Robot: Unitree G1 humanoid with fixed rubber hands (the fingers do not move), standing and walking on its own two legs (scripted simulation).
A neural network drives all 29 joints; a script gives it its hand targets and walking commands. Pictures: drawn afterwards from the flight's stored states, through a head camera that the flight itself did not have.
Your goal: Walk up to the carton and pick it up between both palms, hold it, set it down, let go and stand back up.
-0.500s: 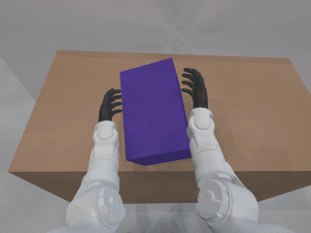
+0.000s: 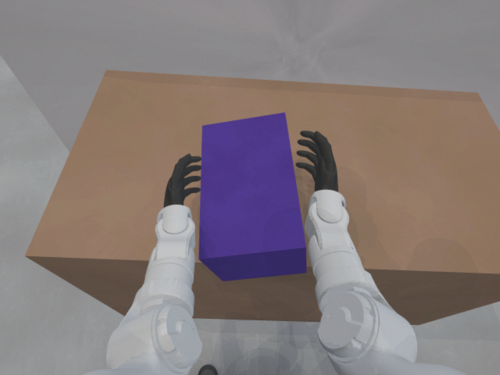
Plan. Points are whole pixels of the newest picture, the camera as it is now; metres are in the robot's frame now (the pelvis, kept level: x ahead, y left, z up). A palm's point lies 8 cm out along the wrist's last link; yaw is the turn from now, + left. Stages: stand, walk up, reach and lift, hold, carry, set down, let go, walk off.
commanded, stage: set down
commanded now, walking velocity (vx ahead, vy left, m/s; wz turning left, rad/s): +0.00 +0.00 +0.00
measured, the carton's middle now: (253, 198) +0.42 +0.03 -0.03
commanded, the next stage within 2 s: none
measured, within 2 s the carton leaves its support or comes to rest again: rests again in 0.98 s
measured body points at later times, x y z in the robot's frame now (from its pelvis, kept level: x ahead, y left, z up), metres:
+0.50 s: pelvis +0.01 +0.00 +0.00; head +0.09 +0.03 +0.44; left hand +0.40 +0.17 +0.00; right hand +0.43 -0.08 +0.05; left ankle +0.03 +0.11 -0.74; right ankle -0.02 -0.10 -0.74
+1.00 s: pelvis +0.00 +0.00 -0.01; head +0.08 +0.04 +0.43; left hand +0.40 +0.17 -0.01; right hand +0.43 -0.09 +0.04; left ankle +0.03 +0.11 -0.74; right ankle -0.02 -0.10 -0.74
